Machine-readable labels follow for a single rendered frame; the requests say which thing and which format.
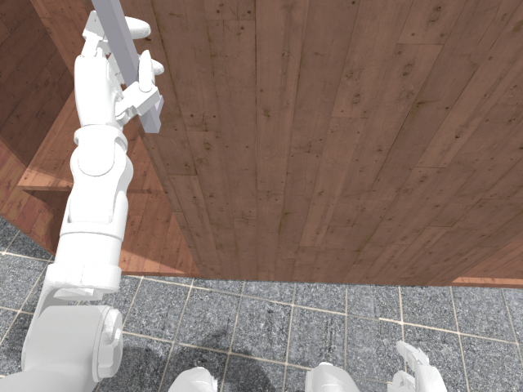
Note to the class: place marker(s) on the left robot upper arm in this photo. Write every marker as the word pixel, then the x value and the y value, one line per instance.
pixel 71 349

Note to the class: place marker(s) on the wardrobe door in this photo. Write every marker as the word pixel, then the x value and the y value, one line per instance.
pixel 505 263
pixel 338 141

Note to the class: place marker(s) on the robot right thigh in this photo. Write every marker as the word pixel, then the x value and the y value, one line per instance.
pixel 328 378

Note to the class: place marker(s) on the left robot forearm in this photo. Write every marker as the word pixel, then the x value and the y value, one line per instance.
pixel 93 227

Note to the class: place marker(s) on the right robot hand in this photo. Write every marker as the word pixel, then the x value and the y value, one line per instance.
pixel 427 378

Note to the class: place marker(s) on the handle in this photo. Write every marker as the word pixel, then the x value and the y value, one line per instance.
pixel 114 24

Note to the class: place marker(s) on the left robot hand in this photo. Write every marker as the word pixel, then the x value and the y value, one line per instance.
pixel 97 80

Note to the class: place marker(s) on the robot left thigh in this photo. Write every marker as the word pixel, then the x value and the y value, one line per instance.
pixel 194 380

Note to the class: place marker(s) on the robot thigh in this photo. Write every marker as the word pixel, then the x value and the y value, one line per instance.
pixel 328 378
pixel 194 380

